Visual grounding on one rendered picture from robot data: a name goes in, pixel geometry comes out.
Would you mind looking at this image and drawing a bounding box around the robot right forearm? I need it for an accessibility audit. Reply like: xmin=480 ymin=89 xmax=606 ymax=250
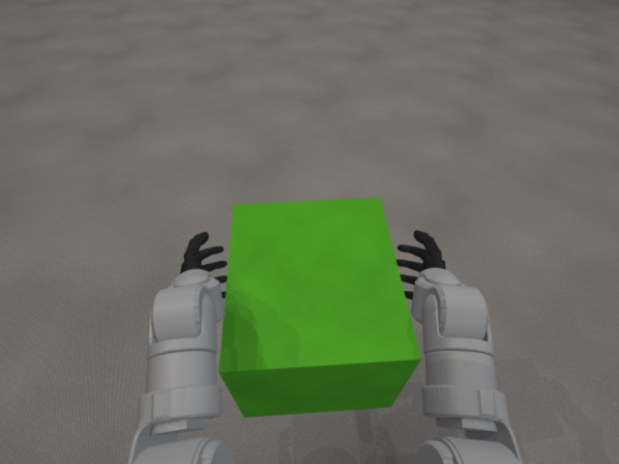
xmin=411 ymin=268 xmax=523 ymax=464

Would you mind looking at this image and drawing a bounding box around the left robot upper arm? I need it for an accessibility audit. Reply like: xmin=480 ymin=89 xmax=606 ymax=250
xmin=133 ymin=436 xmax=235 ymax=464

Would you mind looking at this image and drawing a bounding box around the robot left forearm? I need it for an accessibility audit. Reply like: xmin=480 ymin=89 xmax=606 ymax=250
xmin=128 ymin=269 xmax=225 ymax=464

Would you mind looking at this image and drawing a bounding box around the carton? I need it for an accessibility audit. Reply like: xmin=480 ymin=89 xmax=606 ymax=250
xmin=219 ymin=197 xmax=421 ymax=418

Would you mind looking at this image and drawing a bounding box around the right robot upper arm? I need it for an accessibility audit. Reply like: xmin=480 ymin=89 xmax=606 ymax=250
xmin=415 ymin=436 xmax=520 ymax=464

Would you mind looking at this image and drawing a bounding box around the right robot hand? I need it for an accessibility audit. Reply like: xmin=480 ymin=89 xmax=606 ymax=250
xmin=397 ymin=230 xmax=446 ymax=300

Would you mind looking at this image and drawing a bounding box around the left robot hand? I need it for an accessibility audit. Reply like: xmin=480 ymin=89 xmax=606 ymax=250
xmin=180 ymin=232 xmax=227 ymax=299

